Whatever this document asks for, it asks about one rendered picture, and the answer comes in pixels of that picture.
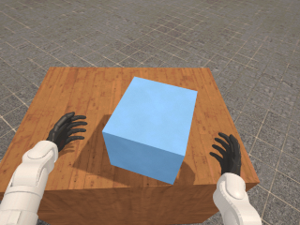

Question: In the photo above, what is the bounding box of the right robot forearm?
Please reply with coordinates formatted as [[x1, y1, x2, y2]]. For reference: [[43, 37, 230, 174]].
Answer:
[[213, 172, 263, 225]]

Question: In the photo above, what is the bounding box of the robot left hand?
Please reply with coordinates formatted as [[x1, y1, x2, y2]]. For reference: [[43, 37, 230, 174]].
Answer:
[[46, 112, 87, 153]]

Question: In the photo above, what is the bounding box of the pedestal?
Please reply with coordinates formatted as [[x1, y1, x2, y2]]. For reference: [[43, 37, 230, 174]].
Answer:
[[0, 67, 260, 225]]

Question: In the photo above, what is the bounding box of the robot right hand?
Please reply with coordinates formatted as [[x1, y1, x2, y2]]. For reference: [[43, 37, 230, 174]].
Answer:
[[209, 132, 242, 176]]

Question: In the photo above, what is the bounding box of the left robot forearm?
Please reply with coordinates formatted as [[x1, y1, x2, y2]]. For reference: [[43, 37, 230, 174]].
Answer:
[[0, 140, 58, 225]]

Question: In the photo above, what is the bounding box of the carton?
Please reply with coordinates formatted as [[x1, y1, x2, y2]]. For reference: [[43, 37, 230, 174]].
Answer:
[[102, 76, 198, 185]]

